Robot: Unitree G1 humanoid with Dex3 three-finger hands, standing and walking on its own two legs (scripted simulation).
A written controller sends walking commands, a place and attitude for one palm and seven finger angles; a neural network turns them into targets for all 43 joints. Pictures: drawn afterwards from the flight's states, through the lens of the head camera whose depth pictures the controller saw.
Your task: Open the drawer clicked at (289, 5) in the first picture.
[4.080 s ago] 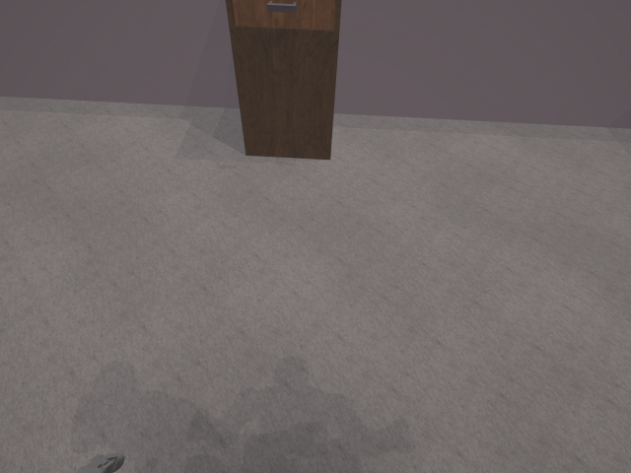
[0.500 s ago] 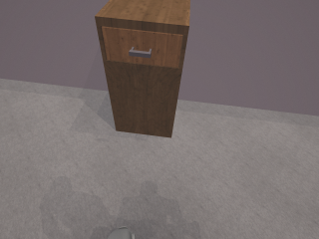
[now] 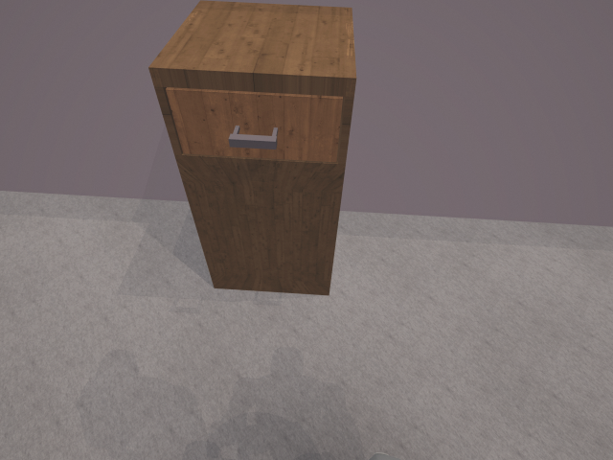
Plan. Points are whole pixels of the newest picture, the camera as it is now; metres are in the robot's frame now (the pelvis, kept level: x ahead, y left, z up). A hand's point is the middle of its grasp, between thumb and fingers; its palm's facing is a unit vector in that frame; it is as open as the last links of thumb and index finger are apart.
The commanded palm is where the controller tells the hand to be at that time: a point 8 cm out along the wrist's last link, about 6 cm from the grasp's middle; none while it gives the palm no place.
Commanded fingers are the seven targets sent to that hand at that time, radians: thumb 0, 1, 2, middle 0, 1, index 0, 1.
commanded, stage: take the last steps up to it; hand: left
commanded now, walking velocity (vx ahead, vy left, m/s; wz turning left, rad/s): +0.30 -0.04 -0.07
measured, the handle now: (254, 136) +0.81 +0.14 -0.04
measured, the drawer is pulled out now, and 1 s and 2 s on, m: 0.00 0.00 0.00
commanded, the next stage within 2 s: come to a stop and stand still in 0.66 s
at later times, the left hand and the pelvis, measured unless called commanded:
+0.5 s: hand out of the picture +0.11 +0.13 -0.18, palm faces +0.10 -0.98 -0.15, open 7.3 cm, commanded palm none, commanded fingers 0.00 0.90 0.90 -0.20 -0.30 -0.20 -0.30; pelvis +0.16 -0.03 -0.01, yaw +1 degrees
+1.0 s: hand (230, 348) +0.34 +0.15 -0.17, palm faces +0.01 -0.97 -0.25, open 7.3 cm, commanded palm none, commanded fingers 0.00 0.90 0.90 -0.20 -0.30 -0.20 -0.30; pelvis +0.28 -0.04 -0.01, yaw +0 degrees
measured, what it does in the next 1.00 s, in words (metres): walks ahead: right foot, then left foot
